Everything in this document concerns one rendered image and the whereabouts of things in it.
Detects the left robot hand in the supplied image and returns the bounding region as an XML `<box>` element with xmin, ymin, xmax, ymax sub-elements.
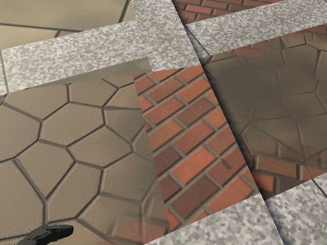
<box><xmin>14</xmin><ymin>224</ymin><xmax>74</xmax><ymax>245</ymax></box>

